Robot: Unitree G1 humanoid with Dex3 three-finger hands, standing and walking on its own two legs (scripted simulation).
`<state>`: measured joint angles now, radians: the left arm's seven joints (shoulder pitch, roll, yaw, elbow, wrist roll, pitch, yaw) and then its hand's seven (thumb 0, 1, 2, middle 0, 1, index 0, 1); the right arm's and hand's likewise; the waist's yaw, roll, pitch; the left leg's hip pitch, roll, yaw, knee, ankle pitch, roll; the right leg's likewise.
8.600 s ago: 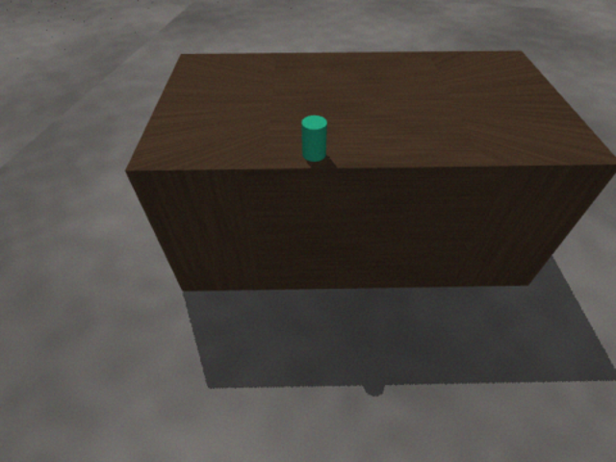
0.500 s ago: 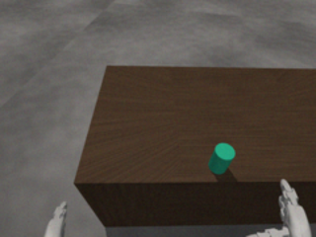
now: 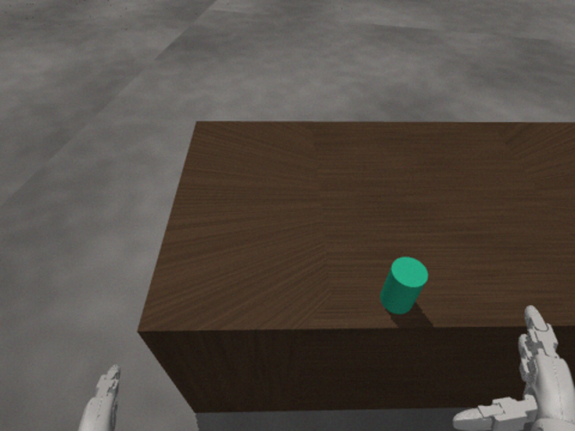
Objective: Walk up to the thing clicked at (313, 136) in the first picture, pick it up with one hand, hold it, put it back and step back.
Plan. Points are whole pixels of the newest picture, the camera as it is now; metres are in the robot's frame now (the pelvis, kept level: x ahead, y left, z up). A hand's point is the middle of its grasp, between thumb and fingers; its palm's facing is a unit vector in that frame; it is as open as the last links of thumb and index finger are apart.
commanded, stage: go down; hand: right
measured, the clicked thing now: (402, 286) +0.41 -0.21 -0.12
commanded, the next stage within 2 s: none
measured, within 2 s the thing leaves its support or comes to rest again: neither
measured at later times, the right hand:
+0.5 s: hand (526, 318) +0.28 -0.32 +0.01, palm faces +0.25 +0.97 -0.05, open 17.4 cm
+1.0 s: hand (545, 299) +0.30 -0.35 +0.03, palm faces +0.23 +0.97 -0.01, open 17.5 cm
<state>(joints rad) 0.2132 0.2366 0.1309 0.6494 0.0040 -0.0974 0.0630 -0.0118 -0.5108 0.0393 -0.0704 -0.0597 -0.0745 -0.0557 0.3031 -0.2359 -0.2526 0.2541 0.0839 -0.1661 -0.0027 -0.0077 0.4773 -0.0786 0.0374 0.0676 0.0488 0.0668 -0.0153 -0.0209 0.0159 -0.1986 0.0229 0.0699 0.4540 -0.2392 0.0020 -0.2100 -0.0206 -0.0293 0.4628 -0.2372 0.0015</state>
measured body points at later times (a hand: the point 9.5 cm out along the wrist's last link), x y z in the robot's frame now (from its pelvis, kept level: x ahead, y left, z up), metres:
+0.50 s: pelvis +0.00 -0.02 -0.02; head +0.03 -0.03 +0.43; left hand +0.15 +0.25 -0.09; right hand +0.26 -0.37 +0.01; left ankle +0.00 +0.12 -0.74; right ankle +0.01 -0.12 -0.74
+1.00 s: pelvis -0.02 -0.01 -0.03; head +0.03 -0.04 +0.42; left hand +0.14 +0.25 -0.09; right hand +0.28 -0.40 +0.03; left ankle +0.00 +0.12 -0.74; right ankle +0.01 -0.12 -0.74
